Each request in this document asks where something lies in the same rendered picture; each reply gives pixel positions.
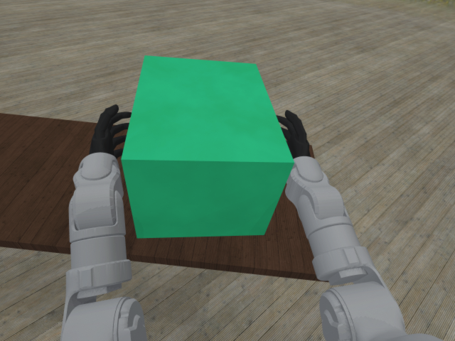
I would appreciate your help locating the robot right forearm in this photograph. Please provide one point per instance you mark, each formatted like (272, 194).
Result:
(338, 256)

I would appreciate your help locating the right robot upper arm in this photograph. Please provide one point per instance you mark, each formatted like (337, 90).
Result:
(363, 312)

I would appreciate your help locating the table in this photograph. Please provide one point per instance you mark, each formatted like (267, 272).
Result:
(38, 159)

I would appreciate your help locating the carton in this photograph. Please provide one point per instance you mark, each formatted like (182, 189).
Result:
(204, 155)

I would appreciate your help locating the robot left forearm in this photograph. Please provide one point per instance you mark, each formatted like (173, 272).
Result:
(97, 231)

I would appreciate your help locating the robot left hand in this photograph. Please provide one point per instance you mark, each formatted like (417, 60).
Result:
(102, 140)

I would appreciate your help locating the left robot upper arm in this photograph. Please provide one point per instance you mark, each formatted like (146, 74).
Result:
(117, 319)

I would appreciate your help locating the robot right hand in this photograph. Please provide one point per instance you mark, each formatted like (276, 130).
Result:
(295, 135)

